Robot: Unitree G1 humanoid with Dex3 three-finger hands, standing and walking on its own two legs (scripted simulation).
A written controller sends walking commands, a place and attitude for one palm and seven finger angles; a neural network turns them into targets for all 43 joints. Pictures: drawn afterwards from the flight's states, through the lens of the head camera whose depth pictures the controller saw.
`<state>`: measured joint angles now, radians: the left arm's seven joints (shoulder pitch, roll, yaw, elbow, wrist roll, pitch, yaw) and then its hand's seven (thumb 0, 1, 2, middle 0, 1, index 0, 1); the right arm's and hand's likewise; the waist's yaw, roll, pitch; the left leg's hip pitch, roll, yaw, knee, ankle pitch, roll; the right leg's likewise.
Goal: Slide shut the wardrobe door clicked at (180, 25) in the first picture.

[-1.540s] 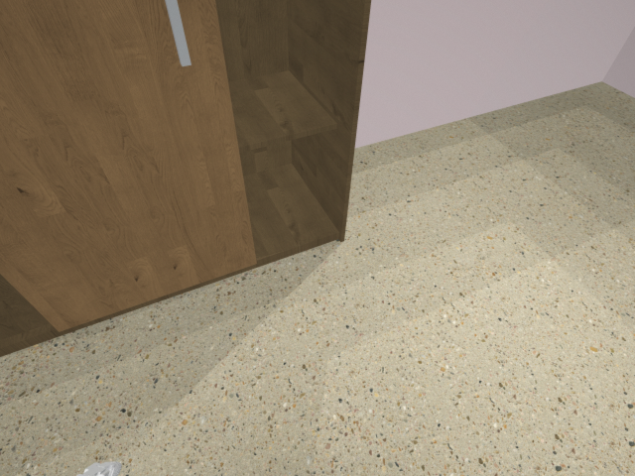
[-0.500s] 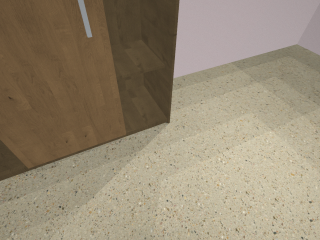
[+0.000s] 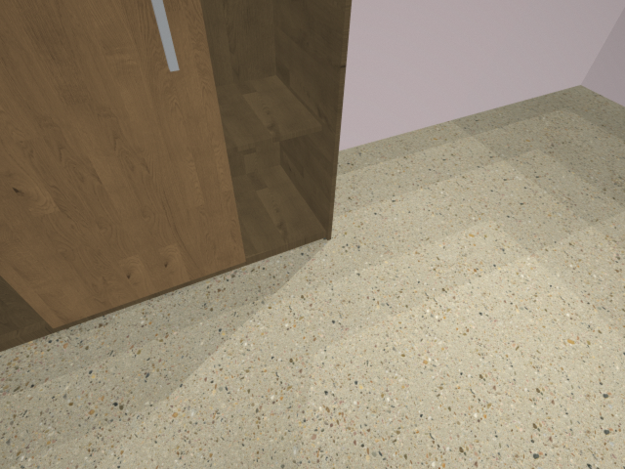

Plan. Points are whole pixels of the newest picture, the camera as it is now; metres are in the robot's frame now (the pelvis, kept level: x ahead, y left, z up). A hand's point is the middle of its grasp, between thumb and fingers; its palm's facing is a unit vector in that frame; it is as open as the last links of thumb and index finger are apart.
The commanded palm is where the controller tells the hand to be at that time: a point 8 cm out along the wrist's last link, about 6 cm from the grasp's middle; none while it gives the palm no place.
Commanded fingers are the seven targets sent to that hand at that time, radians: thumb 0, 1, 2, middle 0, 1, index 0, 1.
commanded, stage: look at it before walking up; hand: left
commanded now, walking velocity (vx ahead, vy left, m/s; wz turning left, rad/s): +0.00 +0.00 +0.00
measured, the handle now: out of the picture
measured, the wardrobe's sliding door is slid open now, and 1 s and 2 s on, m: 0.37 0.37 0.37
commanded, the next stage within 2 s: walk to a spot facing it in 0.20 s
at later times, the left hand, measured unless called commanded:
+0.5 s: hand out of the picture +0.06 +0.22 -0.17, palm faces -0.06 -0.96 -0.29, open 7.4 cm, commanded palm none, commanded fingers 0.00 0.90 0.90 -0.20 -0.30 -0.20 -0.30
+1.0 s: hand out of the picture +0.14 +0.15 -0.17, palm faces -0.18 -0.97 -0.17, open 7.4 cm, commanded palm none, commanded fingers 0.00 0.90 0.90 -0.20 -0.30 -0.20 -0.30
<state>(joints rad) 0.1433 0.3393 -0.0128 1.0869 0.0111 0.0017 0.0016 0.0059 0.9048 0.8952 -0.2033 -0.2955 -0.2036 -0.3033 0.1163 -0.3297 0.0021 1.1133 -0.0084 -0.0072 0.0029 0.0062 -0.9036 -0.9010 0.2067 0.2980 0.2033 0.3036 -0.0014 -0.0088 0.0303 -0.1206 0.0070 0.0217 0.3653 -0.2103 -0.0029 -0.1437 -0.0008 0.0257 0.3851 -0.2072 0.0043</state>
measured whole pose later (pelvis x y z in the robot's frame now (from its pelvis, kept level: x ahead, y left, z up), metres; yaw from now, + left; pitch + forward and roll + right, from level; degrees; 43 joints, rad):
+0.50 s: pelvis +0.02 -0.01 -0.01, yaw -4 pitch -1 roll +1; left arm 0.24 0.29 0.01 1.05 0.02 0.04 -0.02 0.00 0.91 0.90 -0.20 -0.30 -0.20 -0.30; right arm 0.18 -0.28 -0.01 1.07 -0.02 0.01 0.00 0.00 -0.90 -0.90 0.21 0.30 0.20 0.30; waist 0.02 -0.01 0.00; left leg -0.13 0.03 0.09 0.46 -0.31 -0.01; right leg -0.22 0.02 0.06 0.57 -0.35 -0.01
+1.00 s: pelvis +0.17 -0.03 -0.01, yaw -17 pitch +1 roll +0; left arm 0.46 0.14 0.04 1.07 0.03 -0.05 0.01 0.01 0.90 0.90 -0.20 -0.30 -0.20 -0.30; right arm 0.10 -0.17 -0.06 0.94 -0.01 -0.01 0.03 0.01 -0.91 -0.90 0.20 0.30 0.20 0.30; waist 0.06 -0.01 0.05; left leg -0.57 0.10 0.06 0.81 -0.22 -0.04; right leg -0.01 0.04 0.10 0.35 -0.34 -0.03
